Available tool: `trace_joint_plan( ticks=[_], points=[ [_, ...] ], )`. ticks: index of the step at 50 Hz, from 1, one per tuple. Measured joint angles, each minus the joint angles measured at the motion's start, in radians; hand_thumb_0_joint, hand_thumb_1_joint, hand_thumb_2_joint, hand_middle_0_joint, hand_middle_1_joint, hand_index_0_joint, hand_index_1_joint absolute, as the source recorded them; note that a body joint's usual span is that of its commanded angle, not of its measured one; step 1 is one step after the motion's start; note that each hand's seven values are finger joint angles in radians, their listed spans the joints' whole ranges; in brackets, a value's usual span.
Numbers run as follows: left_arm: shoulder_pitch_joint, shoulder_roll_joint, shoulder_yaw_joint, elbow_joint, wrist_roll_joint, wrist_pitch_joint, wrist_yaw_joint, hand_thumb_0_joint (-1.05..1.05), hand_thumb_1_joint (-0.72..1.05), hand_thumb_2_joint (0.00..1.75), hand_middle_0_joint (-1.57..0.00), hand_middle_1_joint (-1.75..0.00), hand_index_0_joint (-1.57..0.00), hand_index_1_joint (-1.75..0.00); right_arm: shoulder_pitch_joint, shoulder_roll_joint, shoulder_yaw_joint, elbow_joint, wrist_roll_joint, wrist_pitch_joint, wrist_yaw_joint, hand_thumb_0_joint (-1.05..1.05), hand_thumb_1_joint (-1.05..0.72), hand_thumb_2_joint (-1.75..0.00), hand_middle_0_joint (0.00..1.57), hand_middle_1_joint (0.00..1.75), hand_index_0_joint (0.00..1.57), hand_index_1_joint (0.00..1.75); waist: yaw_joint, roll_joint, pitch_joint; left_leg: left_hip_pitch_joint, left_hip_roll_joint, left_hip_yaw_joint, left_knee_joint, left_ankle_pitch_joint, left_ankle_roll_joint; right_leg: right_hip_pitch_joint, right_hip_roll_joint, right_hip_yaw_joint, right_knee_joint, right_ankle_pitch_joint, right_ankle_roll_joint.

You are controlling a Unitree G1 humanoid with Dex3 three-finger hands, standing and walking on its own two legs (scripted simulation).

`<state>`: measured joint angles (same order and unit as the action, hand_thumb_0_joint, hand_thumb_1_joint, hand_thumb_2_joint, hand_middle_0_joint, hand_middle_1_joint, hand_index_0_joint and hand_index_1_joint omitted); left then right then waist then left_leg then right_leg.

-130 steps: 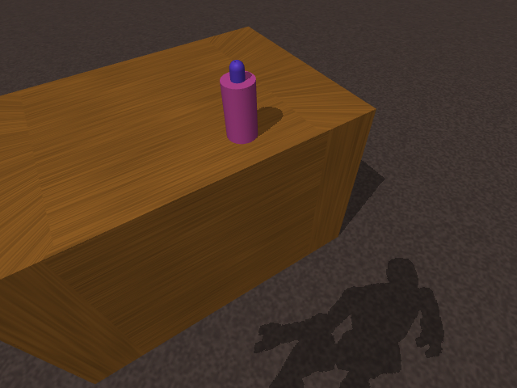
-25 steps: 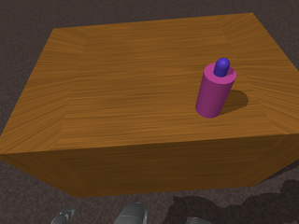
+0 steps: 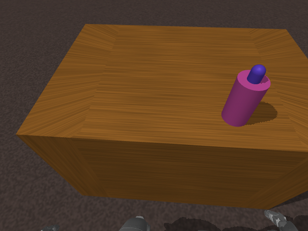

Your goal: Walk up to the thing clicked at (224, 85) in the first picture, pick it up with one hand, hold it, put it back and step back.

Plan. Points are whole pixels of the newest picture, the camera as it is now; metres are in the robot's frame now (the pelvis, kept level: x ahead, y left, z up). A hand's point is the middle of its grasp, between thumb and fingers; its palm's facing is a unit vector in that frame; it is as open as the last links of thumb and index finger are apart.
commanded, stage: walk up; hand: right
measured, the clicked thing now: (245, 94) +0.49 -0.22 +0.06
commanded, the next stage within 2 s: stand in 1.68 s
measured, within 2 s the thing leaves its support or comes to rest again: neither
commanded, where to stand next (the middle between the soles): +0.07 +0.01 m, yaw -2 degrees
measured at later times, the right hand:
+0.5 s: hand out of the picture +0.06 -0.26 -0.12, palm faces -0.04 +0.94 -0.33, open 7.4 cm
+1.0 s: hand out of the picture +0.12 -0.26 -0.11, palm faces +0.02 +0.94 -0.34, open 7.4 cm
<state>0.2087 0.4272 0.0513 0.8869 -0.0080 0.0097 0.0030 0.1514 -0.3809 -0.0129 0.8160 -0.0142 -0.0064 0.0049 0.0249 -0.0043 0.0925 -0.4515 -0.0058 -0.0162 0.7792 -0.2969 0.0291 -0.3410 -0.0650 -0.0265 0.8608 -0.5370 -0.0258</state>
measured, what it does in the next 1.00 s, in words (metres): stands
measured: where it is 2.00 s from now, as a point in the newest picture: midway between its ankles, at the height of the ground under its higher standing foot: outside the picture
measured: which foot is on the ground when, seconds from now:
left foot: down 0.00-1.00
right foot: down 0.00-1.00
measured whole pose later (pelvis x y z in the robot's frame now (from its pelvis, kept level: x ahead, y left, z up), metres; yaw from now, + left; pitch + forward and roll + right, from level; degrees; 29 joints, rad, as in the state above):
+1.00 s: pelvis +0.02 -0.01 +0.04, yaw -1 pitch -2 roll +0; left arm 0.08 0.37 -0.01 1.10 0.00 -0.03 0.01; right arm 0.05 -0.35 -0.03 1.11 0.00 0.01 0.02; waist 0.00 -0.01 0.04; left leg -0.20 0.01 -0.02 0.42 -0.18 -0.01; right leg -0.08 -0.04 0.02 0.38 -0.26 0.04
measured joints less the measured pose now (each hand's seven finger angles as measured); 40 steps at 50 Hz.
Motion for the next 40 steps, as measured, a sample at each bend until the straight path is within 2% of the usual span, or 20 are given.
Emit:
trace_joint_plan(
  ticks=[1,2,4,6,7,8,10,11,15,18,20,29,40],
  points=[
    [0.004,-0.001,0.0,0.009,0.002,-0.006,0.001,0.0,0.91,0.9,-0.2,-0.3,-0.2,-0.3,-0.005,-0.001,0.001,0.002,-0.002,0.004,0.003,0.01,-0.9,-0.89,0.21,0.3,0.21,0.31,-0.001,0.003,-0.005,-0.008,0.003,0.0,0.006,0.001,-0.003,0.032,0.005,0.001,-0.072,0.033,0.002],
    [0.004,-0.01,0.0,0.022,0.007,-0.014,0.004,0.0,0.91,0.9,-0.2,-0.3,-0.2,-0.3,-0.012,-0.006,0.0,0.008,-0.002,0.008,0.005,0.01,-0.9,-0.89,0.21,0.3,0.21,0.31,-0.002,0.021,-0.001,-0.011,0.015,-0.009,0.015,0.001,-0.006,0.05,0.018,-0.005,-0.114,0.103,0.024],
    [0.014,-0.031,-0.008,0.04,0.023,-0.027,0.006,0.0,0.91,0.9,-0.2,-0.3,-0.2,-0.3,-0.016,-0.011,-0.006,0.026,0.002,0.021,0.007,0.01,-0.9,-0.89,0.21,0.3,0.21,0.3,-0.007,0.057,-0.002,-0.008,0.029,-0.039,0.02,-0.011,-0.008,0.073,0.04,-0.025,-0.151,0.146,0.054],
    [0.039,-0.032,-0.018,0.051,0.037,-0.033,0.0,0.0,0.91,0.9,-0.21,-0.3,-0.2,-0.3,-0.007,-0.003,-0.008,0.049,-0.001,0.029,0.013,0.01,-0.9,-0.89,0.21,0.3,0.2,0.3,0.004,0.035,-0.023,-0.005,0.009,-0.027,0.031,-0.112,-0.005,0.065,0.022,-0.008,-0.154,0.148,0.049],
    [0.046,-0.033,-0.021,0.059,0.04,-0.031,-0.002,0.0,0.91,0.9,-0.21,-0.3,-0.2,-0.3,-0.001,-0.004,-0.01,0.058,-0.001,0.027,0.018,0.01,-0.9,-0.89,0.21,0.3,0.2,0.3,0.006,0.025,-0.029,0.008,0.004,-0.018,0.028,-0.129,-0.004,0.065,0.011,0.0,-0.154,0.146,0.044],
    [0.05,-0.036,-0.025,0.068,0.04,-0.028,-0.003,0.0,0.91,0.9,-0.21,-0.3,-0.2,-0.3,0.008,-0.01,-0.015,0.066,0.0,0.023,0.024,0.01,-0.9,-0.89,0.21,0.3,0.2,0.3,0.002,0.024,-0.033,0.031,0.004,-0.018,0.002,-0.116,0.0,0.067,0.004,0.0,-0.157,0.147,0.046],
    [0.043,-0.045,-0.03,0.086,0.039,-0.026,-0.003,0.0,0.91,0.9,-0.21,-0.3,-0.21,-0.3,0.023,-0.022,-0.03,0.087,0.001,0.015,0.028,0.01,-0.9,-0.89,0.21,0.3,0.2,0.3,-0.012,0.029,-0.03,0.055,0.0,-0.017,-0.057,0.01,-0.004,0.072,-0.01,-0.007,-0.16,0.152,0.059],
    [0.037,-0.047,-0.032,0.09,0.036,-0.026,-0.005,0.0,0.9,0.9,-0.21,-0.3,-0.21,-0.3,0.028,-0.024,-0.034,0.1,-0.001,0.013,0.027,0.01,-0.9,-0.89,0.21,0.3,0.2,0.3,-0.011,0.026,-0.025,0.06,-0.003,-0.012,-0.067,0.036,-0.008,0.073,-0.014,-0.002,-0.16,0.154,0.058],
    [0.024,-0.04,-0.032,0.103,0.025,-0.028,-0.012,0.0,0.91,0.9,-0.21,-0.3,-0.2,-0.3,0.046,-0.008,-0.023,0.144,-0.007,0.017,0.027,0.01,-0.9,-0.89,0.21,0.3,0.2,0.3,-0.019,0.02,-0.031,0.067,0.003,-0.015,-0.096,0.03,-0.002,0.081,0.013,0.02,-0.192,0.128,0.035],
    [0.015,-0.028,-0.03,0.113,0.019,-0.035,-0.012,0.0,0.91,0.9,-0.21,-0.3,-0.2,-0.3,0.053,0.015,-0.009,0.169,-0.008,0.023,0.031,0.01,-0.9,-0.89,0.21,0.3,0.2,0.3,-0.024,0.006,-0.039,0.08,0.008,-0.024,-0.141,0.048,-0.013,0.101,0.024,0.019,-0.252,0.176,0.027],
    [0.012,-0.025,-0.031,0.122,0.017,-0.04,-0.011,0.0,0.91,0.9,-0.21,-0.3,-0.2,-0.3,0.051,0.024,-0.002,0.179,-0.006,0.022,0.033,0.01,-0.9,-0.89,0.21,0.3,0.2,0.3,-0.026,0.003,-0.043,0.09,0.011,-0.028,-0.166,0.071,-0.021,0.113,0.03,0.02,-0.285,0.218,0.033],
    [-0.011,-0.045,-0.047,0.174,0.02,-0.045,-0.008,0.0,0.91,0.9,-0.21,-0.3,-0.2,-0.3,0.004,0.027,-0.003,0.218,0.005,0.011,0.032,0.01,-0.9,-0.89,0.21,0.3,0.2,0.3,-0.028,0.022,-0.06,0.14,0.019,-0.032,-0.24,0.091,-0.039,0.166,0.036,0.017,-0.369,0.244,0.062],
    [-0.089,-0.059,-0.054,0.196,0.008,-0.047,0.006,0.0,0.91,0.9,-0.21,-0.3,-0.2,-0.3,-0.075,0.02,-0.012,0.256,0.014,0.008,0.019,0.01,-0.9,-0.89,0.21,0.3,0.2,0.3,-0.023,0.017,-0.047,0.206,0.018,-0.019,-0.297,0.094,-0.04,0.227,0.031,0.028,-0.425,0.25,0.064]
  ],
)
